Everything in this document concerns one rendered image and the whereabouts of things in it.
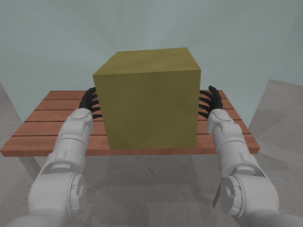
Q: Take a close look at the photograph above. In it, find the robot right upper arm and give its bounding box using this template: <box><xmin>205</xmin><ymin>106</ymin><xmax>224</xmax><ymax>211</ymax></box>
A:
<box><xmin>219</xmin><ymin>174</ymin><xmax>303</xmax><ymax>227</ymax></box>

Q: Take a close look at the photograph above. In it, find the carton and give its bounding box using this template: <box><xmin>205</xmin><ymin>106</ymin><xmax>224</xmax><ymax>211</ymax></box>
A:
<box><xmin>93</xmin><ymin>47</ymin><xmax>202</xmax><ymax>149</ymax></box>

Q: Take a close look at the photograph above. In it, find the left robot forearm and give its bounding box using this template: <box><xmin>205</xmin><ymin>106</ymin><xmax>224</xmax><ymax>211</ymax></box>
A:
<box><xmin>27</xmin><ymin>108</ymin><xmax>94</xmax><ymax>212</ymax></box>

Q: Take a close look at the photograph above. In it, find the right robot hand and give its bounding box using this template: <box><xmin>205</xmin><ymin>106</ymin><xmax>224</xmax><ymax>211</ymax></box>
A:
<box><xmin>198</xmin><ymin>85</ymin><xmax>223</xmax><ymax>119</ymax></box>

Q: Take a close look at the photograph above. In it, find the right robot forearm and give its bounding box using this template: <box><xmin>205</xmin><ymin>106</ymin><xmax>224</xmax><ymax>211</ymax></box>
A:
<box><xmin>206</xmin><ymin>109</ymin><xmax>279</xmax><ymax>210</ymax></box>

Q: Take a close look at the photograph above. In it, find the robot left upper arm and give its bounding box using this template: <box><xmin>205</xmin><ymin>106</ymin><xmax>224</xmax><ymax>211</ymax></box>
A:
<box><xmin>4</xmin><ymin>172</ymin><xmax>87</xmax><ymax>227</ymax></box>

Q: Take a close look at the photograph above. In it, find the table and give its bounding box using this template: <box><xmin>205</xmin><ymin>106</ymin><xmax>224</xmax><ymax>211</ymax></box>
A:
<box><xmin>0</xmin><ymin>90</ymin><xmax>260</xmax><ymax>209</ymax></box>

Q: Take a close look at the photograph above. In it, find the left robot hand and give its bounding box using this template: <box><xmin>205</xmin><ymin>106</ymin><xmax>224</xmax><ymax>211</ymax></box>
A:
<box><xmin>79</xmin><ymin>87</ymin><xmax>102</xmax><ymax>119</ymax></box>

